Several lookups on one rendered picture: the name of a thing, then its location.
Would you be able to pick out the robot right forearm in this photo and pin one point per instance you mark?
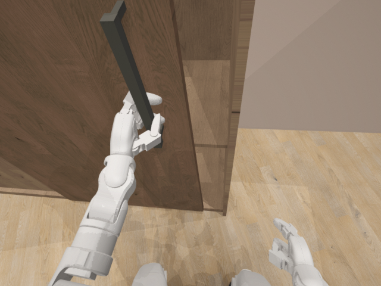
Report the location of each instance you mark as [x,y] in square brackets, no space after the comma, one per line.
[307,275]

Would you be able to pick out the right robot hand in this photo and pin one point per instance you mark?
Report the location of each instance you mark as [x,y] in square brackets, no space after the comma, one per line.
[287,256]

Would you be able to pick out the robot thigh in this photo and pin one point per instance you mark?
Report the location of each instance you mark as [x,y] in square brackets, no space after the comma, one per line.
[248,278]
[151,274]

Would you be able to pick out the left robot hand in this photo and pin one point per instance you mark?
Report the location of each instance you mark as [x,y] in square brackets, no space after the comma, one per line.
[126,125]

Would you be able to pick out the right robot thigh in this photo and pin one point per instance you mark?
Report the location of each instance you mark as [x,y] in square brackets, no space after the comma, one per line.
[248,278]

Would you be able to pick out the robot left forearm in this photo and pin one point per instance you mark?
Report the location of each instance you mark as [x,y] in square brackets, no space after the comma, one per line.
[92,248]

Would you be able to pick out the left robot thigh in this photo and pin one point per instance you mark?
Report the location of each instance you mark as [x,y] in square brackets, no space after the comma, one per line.
[151,274]

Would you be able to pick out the wardrobe door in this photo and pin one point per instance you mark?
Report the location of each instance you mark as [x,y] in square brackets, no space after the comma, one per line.
[13,177]
[61,87]

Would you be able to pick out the handle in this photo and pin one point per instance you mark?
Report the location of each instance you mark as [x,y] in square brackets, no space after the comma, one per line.
[113,29]

